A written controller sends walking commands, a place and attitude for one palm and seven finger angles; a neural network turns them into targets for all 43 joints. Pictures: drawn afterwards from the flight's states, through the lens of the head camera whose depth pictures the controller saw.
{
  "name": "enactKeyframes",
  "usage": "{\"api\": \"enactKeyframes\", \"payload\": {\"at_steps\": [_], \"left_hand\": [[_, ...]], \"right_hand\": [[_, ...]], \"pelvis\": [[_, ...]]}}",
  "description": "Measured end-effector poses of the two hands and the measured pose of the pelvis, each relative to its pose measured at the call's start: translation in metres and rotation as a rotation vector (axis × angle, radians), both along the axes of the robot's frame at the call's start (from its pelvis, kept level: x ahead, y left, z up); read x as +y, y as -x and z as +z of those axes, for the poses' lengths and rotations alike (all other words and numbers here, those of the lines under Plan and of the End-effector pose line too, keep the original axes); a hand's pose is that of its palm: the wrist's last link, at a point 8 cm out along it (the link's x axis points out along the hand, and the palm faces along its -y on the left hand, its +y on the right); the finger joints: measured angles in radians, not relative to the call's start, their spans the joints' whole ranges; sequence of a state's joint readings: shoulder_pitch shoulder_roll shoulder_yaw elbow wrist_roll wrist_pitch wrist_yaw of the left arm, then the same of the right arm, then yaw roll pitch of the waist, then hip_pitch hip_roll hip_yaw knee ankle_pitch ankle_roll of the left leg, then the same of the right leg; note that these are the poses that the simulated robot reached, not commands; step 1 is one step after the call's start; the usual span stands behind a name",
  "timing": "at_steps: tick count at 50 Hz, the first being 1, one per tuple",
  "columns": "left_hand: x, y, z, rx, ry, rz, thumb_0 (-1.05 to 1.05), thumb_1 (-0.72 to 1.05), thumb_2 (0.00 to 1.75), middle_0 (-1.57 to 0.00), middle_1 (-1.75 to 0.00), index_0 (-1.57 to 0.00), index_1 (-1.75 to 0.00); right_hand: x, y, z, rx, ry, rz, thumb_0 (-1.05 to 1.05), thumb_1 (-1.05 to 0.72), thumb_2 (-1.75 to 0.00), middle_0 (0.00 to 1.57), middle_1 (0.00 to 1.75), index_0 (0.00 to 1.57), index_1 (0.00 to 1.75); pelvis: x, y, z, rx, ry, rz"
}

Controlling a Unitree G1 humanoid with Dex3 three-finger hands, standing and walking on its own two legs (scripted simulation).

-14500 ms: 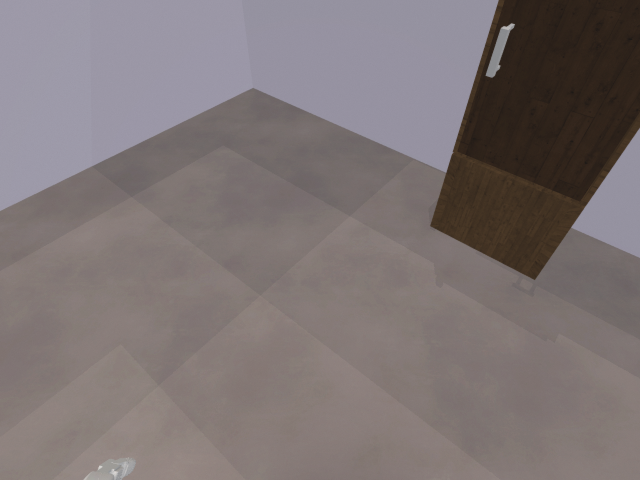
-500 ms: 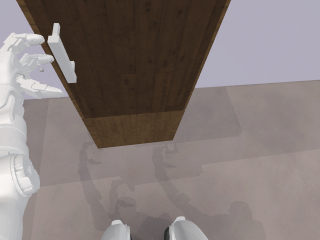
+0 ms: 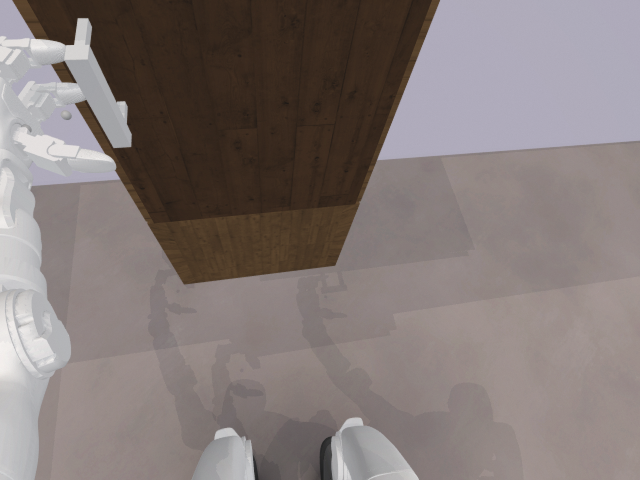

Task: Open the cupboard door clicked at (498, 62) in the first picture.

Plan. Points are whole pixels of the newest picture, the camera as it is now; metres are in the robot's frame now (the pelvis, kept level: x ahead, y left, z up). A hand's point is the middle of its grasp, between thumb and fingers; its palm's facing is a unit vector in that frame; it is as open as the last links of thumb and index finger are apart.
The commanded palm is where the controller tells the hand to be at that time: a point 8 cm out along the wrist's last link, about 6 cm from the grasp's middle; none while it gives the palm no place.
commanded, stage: slide the fingers in behind the handle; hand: left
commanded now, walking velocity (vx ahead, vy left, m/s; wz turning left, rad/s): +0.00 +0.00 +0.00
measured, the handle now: (104, 88) +0.56 +0.21 +0.09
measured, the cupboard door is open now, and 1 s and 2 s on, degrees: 0 0 0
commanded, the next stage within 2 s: close the thumb around the handle in 1.24 s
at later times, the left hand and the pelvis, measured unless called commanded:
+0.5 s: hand (94, 116) +0.52 +0.21 +0.09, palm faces +0.06 -1.00 +0.02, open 13.9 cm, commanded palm +0.50 +0.24 +0.09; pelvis +0.01 +0.01 +0.00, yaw +1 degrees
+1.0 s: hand (125, 112) +0.52 +0.18 +0.09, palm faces +0.08 -1.00 +0.00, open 13.8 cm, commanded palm +0.50 +0.22 +0.09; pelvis +0.00 -0.01 +0.00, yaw +1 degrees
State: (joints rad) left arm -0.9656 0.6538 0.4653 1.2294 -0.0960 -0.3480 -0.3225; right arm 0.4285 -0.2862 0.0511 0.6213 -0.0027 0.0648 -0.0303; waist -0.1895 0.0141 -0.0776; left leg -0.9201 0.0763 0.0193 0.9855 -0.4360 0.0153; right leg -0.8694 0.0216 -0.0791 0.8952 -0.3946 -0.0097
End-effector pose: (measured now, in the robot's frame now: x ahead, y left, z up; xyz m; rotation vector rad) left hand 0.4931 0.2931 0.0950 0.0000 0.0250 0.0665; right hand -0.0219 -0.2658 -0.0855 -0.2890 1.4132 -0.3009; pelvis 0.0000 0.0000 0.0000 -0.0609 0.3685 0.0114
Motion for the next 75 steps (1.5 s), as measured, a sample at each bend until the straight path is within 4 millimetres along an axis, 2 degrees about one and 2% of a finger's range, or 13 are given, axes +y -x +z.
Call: {"api": "enactKeyframes", "payload": {"at_steps": [11, 18, 23, 29, 40, 45, 58, 69, 75], "left_hand": [[0.000, -0.001, 0.001, 0.012, 0.001, 0.001, -0.02, -0.50, 0.30, -0.32, -1.21, -0.33, -1.25], [-0.009, 0.000, -0.002, 0.006, 0.005, 0.001, -0.02, -0.50, 0.30, -0.31, -1.21, -0.31, -1.24], [-0.024, -0.002, -0.003, -0.002, 0.003, -0.020, -0.02, -0.50, 0.30, -0.30, -1.20, -0.30, -1.23], [-0.030, -0.002, -0.003, -0.003, 0.001, 0.013, -0.02, -0.50, 0.30, -0.31, -1.21, -0.31, -1.24], [-0.045, -0.002, -0.004, 0.001, -0.004, 0.024, -0.02, -0.50, 0.30, -0.31, -1.21, -0.30, -1.25], [-0.060, -0.005, -0.001, -0.013, -0.020, -0.010, -0.02, -0.50, 0.30, -0.31, -1.21, -0.30, -1.23], [-0.061, -0.001, 0.002, -0.008, -0.014, 0.013, -0.02, -0.50, 0.30, -0.31, -1.21, -0.32, -1.21], [-0.059, -0.003, 0.002, -0.007, -0.013, 0.005, -0.02, -0.50, 0.30, -0.30, -1.20, -0.31, -1.21], [-0.058, -0.005, 0.002, -0.009, -0.011, 0.003, -0.01, -0.40, 0.34, -0.32, -1.22, -0.33, -1.23]], "right_hand": [[0.008, -0.004, -0.003, 0.004, -0.022, 0.011, 0.00, -0.91, -0.90, 0.20, 0.30, 0.20, 0.30], [0.012, -0.015, -0.005, -0.015, -0.034, 0.031, 0.00, -0.91, -0.90, 0.20, 0.30, 0.20, 0.30], [0.013, -0.024, -0.007, -0.034, -0.045, 0.036, 0.00, -0.91, -0.90, 0.20, 0.30, 0.20, 0.30], [0.014, -0.030, -0.009, -0.054, -0.059, 0.042, 0.00, -0.91, -0.90, 0.20, 0.30, 0.20, 0.30], [0.010, -0.026, -0.013, -0.045, -0.074, 0.044, 0.00, -0.91, -0.90, 0.20, 0.30, 0.20, 0.30], [0.005, -0.022, -0.013, -0.041, -0.071, 0.035, 0.00, -0.91, -0.90, 0.20, 0.30, 0.20, 0.30], [-0.002, -0.015, -0.011, -0.055, -0.069, 0.007, 0.00, -0.91, -0.90, 0.20, 0.30, 0.20, 0.30], [-0.002, -0.017, -0.010, -0.053, -0.060, 0.011, 0.00, -0.91, -0.90, 0.20, 0.30, 0.20, 0.30], [-0.001, -0.019, -0.010, -0.054, -0.057, 0.015, 0.00, -0.91, -0.90, 0.20, 0.30, 0.20, 0.30]], "pelvis": [[0.003, -0.003, 0.001, 0.002, 0.005, 0.008], [0.005, -0.005, 0.001, -0.001, 0.005, 0.015], [0.007, -0.007, 0.001, -0.005, 0.004, 0.015], [0.005, -0.008, 0.001, -0.009, 0.000, 0.017], [-0.001, -0.006, 0.000, -0.010, -0.007, 0.021], [-0.003, -0.005, 0.001, -0.012, -0.009, 0.018], [-0.009, -0.004, 0.003, -0.022, -0.019, 0.003], [-0.008, -0.004, 0.003, -0.019, -0.018, 0.006], [-0.006, -0.005, 0.002, -0.014, -0.017, 0.005]]}}
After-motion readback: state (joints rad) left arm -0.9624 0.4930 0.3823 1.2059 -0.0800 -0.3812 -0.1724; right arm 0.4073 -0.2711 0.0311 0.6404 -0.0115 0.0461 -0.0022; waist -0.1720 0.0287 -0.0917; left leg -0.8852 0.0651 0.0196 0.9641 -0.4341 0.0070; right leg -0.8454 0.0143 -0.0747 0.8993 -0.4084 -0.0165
